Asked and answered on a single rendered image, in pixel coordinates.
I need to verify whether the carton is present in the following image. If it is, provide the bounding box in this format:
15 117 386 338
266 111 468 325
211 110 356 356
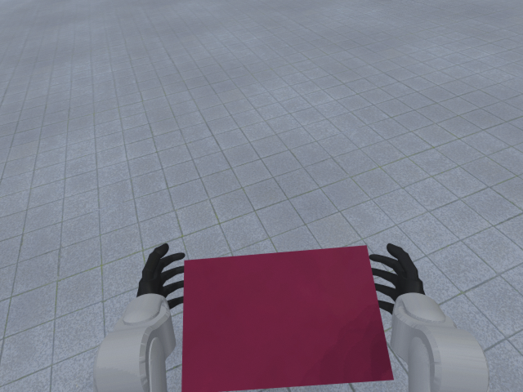
181 245 394 392

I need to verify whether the robot left forearm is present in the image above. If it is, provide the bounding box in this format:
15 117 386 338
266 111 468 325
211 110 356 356
93 293 176 392

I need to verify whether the right robot hand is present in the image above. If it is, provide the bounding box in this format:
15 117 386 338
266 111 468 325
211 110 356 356
369 243 425 314

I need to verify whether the robot right forearm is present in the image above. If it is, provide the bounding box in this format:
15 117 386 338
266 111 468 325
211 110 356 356
390 292 489 392

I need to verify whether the left robot hand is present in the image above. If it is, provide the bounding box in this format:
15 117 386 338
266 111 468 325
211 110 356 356
136 243 185 309

